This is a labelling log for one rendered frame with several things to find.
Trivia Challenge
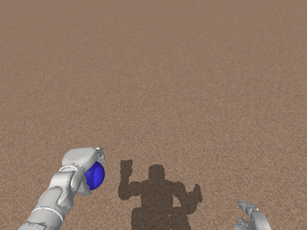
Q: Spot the left robot arm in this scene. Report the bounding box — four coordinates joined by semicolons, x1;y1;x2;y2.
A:
18;164;84;230

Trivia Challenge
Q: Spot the ball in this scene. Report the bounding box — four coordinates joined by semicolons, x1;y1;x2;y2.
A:
84;161;105;190

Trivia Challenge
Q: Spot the left robot hand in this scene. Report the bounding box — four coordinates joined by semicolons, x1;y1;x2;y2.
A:
62;147;106;196

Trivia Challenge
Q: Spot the right robot hand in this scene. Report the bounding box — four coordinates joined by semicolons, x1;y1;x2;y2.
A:
234;200;272;230

